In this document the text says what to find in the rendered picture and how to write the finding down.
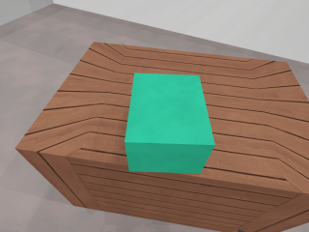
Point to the pedestal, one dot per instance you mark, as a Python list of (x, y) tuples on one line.
[(256, 178)]

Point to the carton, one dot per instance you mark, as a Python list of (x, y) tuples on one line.
[(168, 127)]

